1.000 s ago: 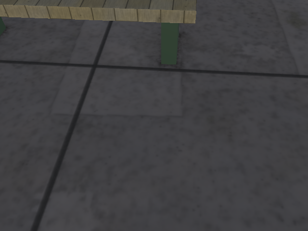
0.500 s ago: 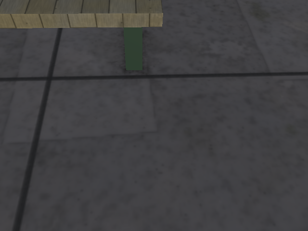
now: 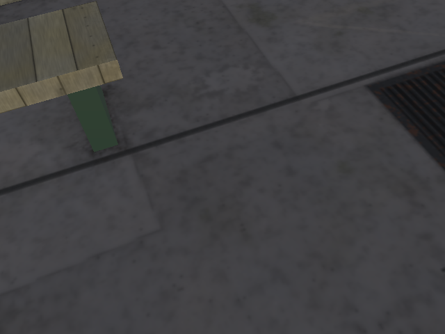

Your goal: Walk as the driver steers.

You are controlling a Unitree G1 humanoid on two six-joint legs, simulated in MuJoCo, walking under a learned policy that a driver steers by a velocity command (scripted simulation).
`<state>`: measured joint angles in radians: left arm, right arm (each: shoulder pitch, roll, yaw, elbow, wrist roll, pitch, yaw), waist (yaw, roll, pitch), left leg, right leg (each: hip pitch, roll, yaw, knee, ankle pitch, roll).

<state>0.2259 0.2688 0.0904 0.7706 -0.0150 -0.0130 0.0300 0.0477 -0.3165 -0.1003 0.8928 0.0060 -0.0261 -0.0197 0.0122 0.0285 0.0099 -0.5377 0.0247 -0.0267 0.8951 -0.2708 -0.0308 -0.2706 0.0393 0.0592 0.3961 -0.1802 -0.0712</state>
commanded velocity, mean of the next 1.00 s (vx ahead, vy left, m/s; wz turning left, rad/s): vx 0.44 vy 0.00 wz -0.60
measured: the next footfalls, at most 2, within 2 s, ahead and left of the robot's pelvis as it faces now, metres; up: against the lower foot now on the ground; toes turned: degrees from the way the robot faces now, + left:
left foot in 0.24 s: +0.16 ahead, +0.15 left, +0.00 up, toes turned -11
right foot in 0.70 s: +0.38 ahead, -0.21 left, +0.00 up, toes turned -29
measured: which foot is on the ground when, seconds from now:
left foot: up 0.00-0.22, down 0.24-0.70, up 0.72-1.00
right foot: down 0.00-0.24, up 0.26-0.68, down 0.70-1.00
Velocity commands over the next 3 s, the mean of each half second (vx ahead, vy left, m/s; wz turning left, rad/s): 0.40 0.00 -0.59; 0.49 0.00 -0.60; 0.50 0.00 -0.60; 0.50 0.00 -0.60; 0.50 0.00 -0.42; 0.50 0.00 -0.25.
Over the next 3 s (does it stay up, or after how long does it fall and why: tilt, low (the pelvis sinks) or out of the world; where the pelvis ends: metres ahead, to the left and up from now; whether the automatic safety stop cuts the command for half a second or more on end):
stays up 0.85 -1.05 0.00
